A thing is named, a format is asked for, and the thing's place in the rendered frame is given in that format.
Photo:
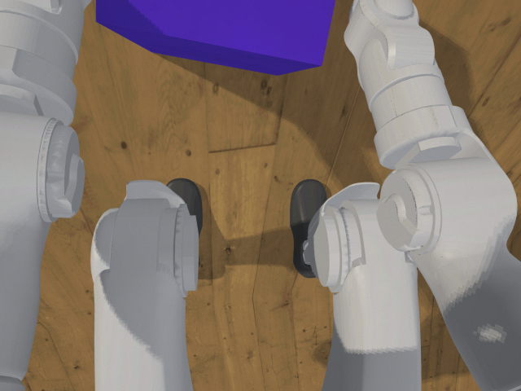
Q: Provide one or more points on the left robot upper arm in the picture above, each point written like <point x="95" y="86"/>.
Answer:
<point x="41" y="179"/>

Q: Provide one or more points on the left robot forearm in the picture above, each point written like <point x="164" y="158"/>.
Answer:
<point x="39" y="48"/>

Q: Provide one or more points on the carton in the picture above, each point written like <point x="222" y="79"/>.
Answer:
<point x="269" y="36"/>

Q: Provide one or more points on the right robot upper arm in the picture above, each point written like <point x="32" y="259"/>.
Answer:
<point x="454" y="217"/>

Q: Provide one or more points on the right robot thigh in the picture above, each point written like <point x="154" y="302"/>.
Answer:
<point x="376" y="343"/>

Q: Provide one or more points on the right robot forearm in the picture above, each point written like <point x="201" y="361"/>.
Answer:
<point x="404" y="87"/>

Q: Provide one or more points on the robot left shin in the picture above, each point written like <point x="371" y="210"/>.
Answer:
<point x="101" y="247"/>

